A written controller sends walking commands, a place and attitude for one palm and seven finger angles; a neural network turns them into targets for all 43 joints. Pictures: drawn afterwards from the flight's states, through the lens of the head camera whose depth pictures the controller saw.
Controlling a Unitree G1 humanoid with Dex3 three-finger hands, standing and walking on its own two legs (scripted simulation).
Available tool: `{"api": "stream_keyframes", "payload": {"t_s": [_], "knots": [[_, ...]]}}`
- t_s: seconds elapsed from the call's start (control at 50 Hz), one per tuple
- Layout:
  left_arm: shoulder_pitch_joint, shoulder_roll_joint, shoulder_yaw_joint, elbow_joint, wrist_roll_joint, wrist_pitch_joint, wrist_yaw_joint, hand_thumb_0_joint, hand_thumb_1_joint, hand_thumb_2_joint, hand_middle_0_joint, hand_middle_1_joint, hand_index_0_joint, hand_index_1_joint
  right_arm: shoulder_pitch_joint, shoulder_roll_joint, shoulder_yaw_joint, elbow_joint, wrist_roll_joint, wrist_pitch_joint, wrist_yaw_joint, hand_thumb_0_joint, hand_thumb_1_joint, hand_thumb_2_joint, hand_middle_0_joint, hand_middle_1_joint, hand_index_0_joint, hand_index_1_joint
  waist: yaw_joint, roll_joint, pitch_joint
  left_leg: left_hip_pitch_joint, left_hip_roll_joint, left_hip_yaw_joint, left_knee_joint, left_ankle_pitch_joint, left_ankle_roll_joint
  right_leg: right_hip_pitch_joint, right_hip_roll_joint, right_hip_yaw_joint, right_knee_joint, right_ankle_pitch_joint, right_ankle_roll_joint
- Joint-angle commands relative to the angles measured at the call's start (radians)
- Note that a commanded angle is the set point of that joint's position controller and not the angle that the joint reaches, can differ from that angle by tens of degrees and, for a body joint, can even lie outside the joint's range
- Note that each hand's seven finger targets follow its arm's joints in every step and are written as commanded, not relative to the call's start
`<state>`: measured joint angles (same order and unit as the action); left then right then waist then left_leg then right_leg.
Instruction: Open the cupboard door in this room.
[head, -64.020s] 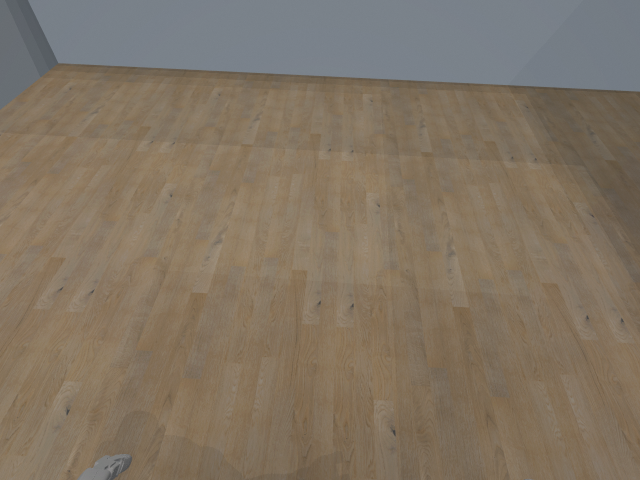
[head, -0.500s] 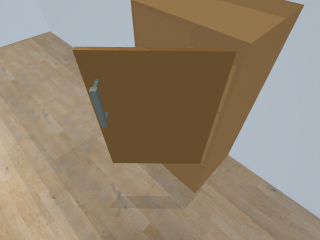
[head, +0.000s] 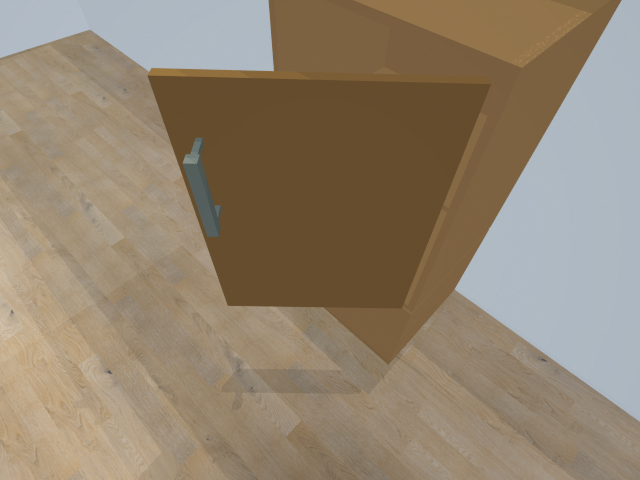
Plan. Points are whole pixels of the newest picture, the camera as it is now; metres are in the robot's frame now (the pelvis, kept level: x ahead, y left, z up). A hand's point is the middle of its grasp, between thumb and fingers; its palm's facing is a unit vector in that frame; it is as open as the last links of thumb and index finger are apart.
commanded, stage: come to a stop and stand still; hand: left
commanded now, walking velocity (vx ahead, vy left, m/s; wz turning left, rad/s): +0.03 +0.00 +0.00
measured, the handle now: (206, 190) +0.49 +0.21 +0.05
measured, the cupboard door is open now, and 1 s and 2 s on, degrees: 44 44 44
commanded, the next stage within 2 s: look again from close up in 0.96 s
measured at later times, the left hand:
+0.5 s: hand out of the picture -0.01 +0.15 -0.17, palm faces +0.01 -0.98 -0.22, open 7.4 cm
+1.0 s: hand out of the picture +0.00 +0.16 -0.17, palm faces +0.01 -0.97 -0.22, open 7.4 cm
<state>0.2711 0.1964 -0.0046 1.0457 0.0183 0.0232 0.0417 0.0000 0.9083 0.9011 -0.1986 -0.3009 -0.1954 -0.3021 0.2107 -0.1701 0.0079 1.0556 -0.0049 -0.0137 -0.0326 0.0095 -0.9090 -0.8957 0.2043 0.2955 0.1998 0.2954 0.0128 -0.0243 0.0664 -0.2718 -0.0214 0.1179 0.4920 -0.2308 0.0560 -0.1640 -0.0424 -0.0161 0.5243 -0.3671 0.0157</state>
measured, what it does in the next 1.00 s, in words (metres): stands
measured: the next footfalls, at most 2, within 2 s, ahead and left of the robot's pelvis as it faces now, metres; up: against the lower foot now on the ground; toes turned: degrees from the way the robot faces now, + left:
none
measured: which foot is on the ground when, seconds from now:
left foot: down 0.00-1.00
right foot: down 0.00-1.00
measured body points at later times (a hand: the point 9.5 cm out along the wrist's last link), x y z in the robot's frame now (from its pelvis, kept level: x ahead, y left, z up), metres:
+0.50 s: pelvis -0.03 -0.03 +0.00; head -0.02 -0.04 +0.45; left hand -0.01 +0.20 -0.15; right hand -0.01 -0.26 -0.16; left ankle +0.02 +0.09 -0.73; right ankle -0.06 -0.13 -0.73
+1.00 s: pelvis -0.01 -0.03 +0.01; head +0.00 -0.03 +0.46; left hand +0.00 +0.21 -0.15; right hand +0.04 -0.26 -0.15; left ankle +0.02 +0.09 -0.73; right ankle -0.06 -0.13 -0.73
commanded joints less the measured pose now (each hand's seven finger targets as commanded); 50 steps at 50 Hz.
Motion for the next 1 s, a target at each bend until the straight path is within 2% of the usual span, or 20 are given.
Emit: {"api": "stream_keyframes", "payload": {"t_s": [0.0, 0.02, 0.04, 0.06, 0.08, 0.1, 0.14, 0.16, 0.2, 0.24, 0.36, 0.4, 0.54, 0.6, 0.64, 0.78, 0.88, 0.98], "knots": [[0.133, 0.078, 0.013, -0.034, 0.008, -0.021, 0.034, 0.0, 0.9, 0.9, -0.2, -0.3, -0.2, -0.3, 0.058, -0.2, -0.055, -0.095, 0.011, -0.006, -0.007, 0.0, -0.9, -0.9, 0.2, 0.3, 0.2, 0.3, -0.017, 0.07, -0.129, 0.193, 0.237, -0.226, 0.107, 0.769, 0.022, -0.13, -0.035, 0.056, -0.089, 0.234, -0.017], [0.096, 0.084, 0.016, -0.074, -0.001, -0.03, 0.028, 0.0, 0.9, 0.9, -0.2, -0.3, -0.2, -0.3, 0.083, -0.15, -0.048, -0.104, 0.002, 0.0, 0.009, 0.0, -0.9, -0.9, 0.2, 0.3, 0.2, 0.3, -0.027, 0.052, -0.175, 0.103, 0.203, -0.2, 0.054, 0.394, 0.009, -0.063, -0.031, 0.041, -0.069, 0.114, -0.049], [0.087, 0.079, 0.017, -0.085, 0.002, -0.031, 0.02, 0.0, 0.9, 0.9, -0.2, -0.3, -0.2, -0.3, 0.056, -0.148, -0.048, -0.111, -0.003, 0.001, 0.011, 0.0, -0.9, -0.9, 0.2, 0.3, 0.2, 0.3, -0.023, 0.118, -0.148, 0.074, 0.175, -0.184, 0.033, 0.272, 0.009, -0.076, -0.028, 0.052, -0.056, 0.095, -0.064], [0.081, 0.089, 0.017, -0.085, 0.001, -0.046, 0.016, 0.0, 0.9, 0.9, -0.2, -0.3, -0.2, -0.3, 0.04, -0.123, -0.038, -0.12, -0.01, -0.001, 0.014, 0.0, -0.9, -0.9, 0.2, 0.3, 0.2, 0.3, -0.016, 0.111, -0.132, 0.026, 0.15, -0.17, 0.042, 0.222, 0.001, -0.04, -0.044, 0.066, -0.085, 0.153, -0.072], [0.083, 0.09, 0.015, -0.085, -0.001, -0.054, 0.014, 0.0, 0.9, 0.9, -0.2, -0.3, -0.2, -0.3, 0.038, -0.114, -0.037, -0.13, -0.01, -0.003, 0.016, 0.0, -0.9, -0.9, 0.2, 0.3, 0.2, 0.3, -0.028, 0.1, -0.131, 0.045, 0.13, -0.148, 0.049, 0.195, -0.009, -0.058, -0.066, 0.095, -0.092, 0.221, -0.085], [0.065, 0.099, 0.016, -0.089, -0.002, -0.056, 0.012, 0.0, 0.9, 0.9, -0.2, -0.3, -0.2, -0.3, 0.05, -0.105, -0.037, -0.131, -0.01, -0.003, 0.016, 0.0, -0.9, -0.9, 0.2, 0.3, 0.2, 0.3, -0.04, 0.067, -0.128, 0.06, 0.123, -0.138, 0.044, 0.178, -0.013, -0.067, -0.071, 0.092, -0.079, 0.254, -0.087], [0.04, 0.093, 0.013, -0.096, -0.003, -0.053, 0.01, 0.0, 0.9, 0.9, -0.2, -0.3, -0.2, -0.3, 0.067, -0.111, -0.036, -0.129, -0.009, -0.002, 0.017, 0.0, -0.9, -0.9, 0.2, 0.3, 0.2, 0.3, -0.045, 0.009, -0.087, 0.051, 0.122, -0.143, 0.015, 0.118, -0.012, -0.096, -0.055, 0.077, -0.081, 0.183, -0.079], [0.041, 0.089, 0.011, -0.096, 0.0, -0.054, 0.009, 0.0, 0.9, 0.9, -0.2, -0.3, -0.2, -0.3, 0.06, -0.108, -0.033, -0.127, -0.011, -0.004, 0.018, 0.0, -0.9, -0.9, 0.2, 0.3, 0.2, 0.3, -0.037, 0.012, -0.061, 0.042, 0.122, -0.146, -0.003, 0.116, -0.01, -0.1, -0.051, 0.075, -0.089, 0.173, -0.078], [0.04, 0.093, 0.01, -0.096, -0.002, -0.048, 0.006, 0.0, 0.9, 0.9, -0.2, -0.3, -0.2, -0.3, 0.049, -0.11, -0.033, -0.128, -0.01, 0.001, 0.02, 0.0, -0.9, -0.9, 0.2, 0.3, 0.2, 0.3, -0.034, -0.026, -0.004, 0.019, 0.111, -0.145, -0.03, 0.009, -0.014, -0.147, -0.05, 0.083, -0.12, 0.039, -0.073], [0.035, 0.097, 0.01, -0.094, -0.001, -0.043, 0.002, 0.0, 0.9, 0.9, -0.2, -0.3, -0.2, -0.3, 0.047, -0.111, -0.032, -0.124, -0.012, 0.006, 0.023, 0.0, -0.9, -0.9, 0.2, 0.3, 0.2, 0.3, -0.033, -0.033, 0.062, -0.005, 0.1, -0.145, -0.056, -0.088, -0.019, -0.208, -0.051, 0.097, -0.164, -0.11, -0.077], [0.048, 0.114, 0.012, -0.093, 0.001, -0.045, -0.002, 0.0, 0.9, 0.9, -0.2, -0.3, -0.2, -0.3, 0.072, -0.107, -0.027, -0.096, -0.014, 0.001, 0.024, 0.0, -0.9, -0.9, 0.2, 0.3, 0.2, 0.3, -0.026, -0.025, 0.069, 0.005, 0.097, -0.138, -0.08, -0.084, -0.023, -0.209, -0.05, 0.106, -0.195, -0.135, -0.076], [0.051, 0.12, 0.014, -0.09, -0.002, -0.047, -0.005, 0.0, 0.9, 0.9, -0.2, -0.3, -0.2, -0.3, 0.073, -0.113, -0.025, -0.088, -0.014, -0.002, 0.023, 0.0, -0.9, -0.9, 0.2, 0.3, 0.2, 0.3, -0.022, -0.011, 0.045, 0.012, 0.097, -0.133, -0.074, -0.06, -0.027, -0.193, -0.058, 0.114, -0.198, -0.116, -0.077], [0.062, 0.127, 0.015, -0.056, -0.008, -0.057, -0.007, 0.0, 0.9, 0.9, -0.2, -0.3, -0.2, -0.3, 0.078, -0.12, -0.019, -0.041, -0.008, -0.02, 0.016, 0.0, -0.9, -0.9, 0.2, 0.3, 0.2, 0.3, -0.009, 0.019, -0.049, 0.063, 0.122, -0.132, -0.07, 0.107, -0.025, -0.077, -0.063, 0.098, -0.173, 0.129, -0.069], [0.062, 0.128, 0.014, -0.039, -0.008, -0.056, -0.007, 0.0, 0.9, 0.9, -0.2, -0.3, -0.2, -0.3, 0.079, -0.124, -0.018, -0.021, -0.006, -0.022, 0.012, 0.0, -0.9, -0.9, 0.2, 0.3, 0.2, 0.3, -0.007, 0.032, -0.049, 0.071, 0.129, -0.132, -0.073, 0.143, -0.025, -0.057, -0.061, 0.088, -0.163, 0.195, -0.066], [0.06, 0.125, 0.014, -0.027, -0.009, -0.055, -0.008, 0.0, 0.9, 0.9, -0.2, -0.3, -0.2, -0.3, 0.081, -0.125, -0.018, -0.008, -0.005, -0.023, 0.01, 0.0, -0.9, -0.9, 0.2, 0.3, 0.2, 0.3, -0.008, 0.035, -0.046, 0.073, 0.132, -0.135, -0.08, 0.143, -0.025, -0.05, -0.058, 0.082, -0.166, 0.192, -0.065], [0.059, 0.128, 0.014, -0.001, -0.005, -0.054, -0.006, 0.0, 0.9, 0.9, -0.2, -0.3, -0.2, -0.3, 0.059, -0.134, -0.02, 0.013, -0.004, -0.023, 0.005, 0.0, -0.9, -0.9, 0.2, 0.3, 0.2, 0.3, -0.006, 0.021, -0.037, 0.098, 0.139, -0.131, -0.082, 0.188, -0.023, -0.037, -0.061, 0.078, -0.17, 0.271, -0.059], [0.052, 0.132, 0.013, 0.008, -0.004, -0.053, -0.006, 0.0, 0.9, 0.9, -0.2, -0.3, -0.2, -0.3, 0.035, -0.141, -0.021, 0.018, -0.003, -0.02, 0.006, 0.0, -0.9, -0.9, 0.2, 0.3, 0.2, 0.3, -0.006, 0.016, -0.017, 0.104, 0.14, -0.132, -0.094, 0.172, -0.024, -0.047, -0.064, 0.079, -0.186, 0.254, -0.054], [0.041, 0.138, 0.014, 0.008, -0.002, -0.053, -0.007, 0.0, 0.9, 0.9, -0.2, -0.3, -0.2, -0.3, 0.018, -0.15, -0.022, 0.016, -0.005, -0.021, 0.006, 0.0, -0.9, -0.9, 0.2, 0.3, 0.2, 0.3, -0.007, 0.016, -0.031, 0.122, 0.142, -0.137, -0.104, 0.193, -0.022, -0.039, -0.064, 0.077, -0.186, 0.266, -0.05]]}}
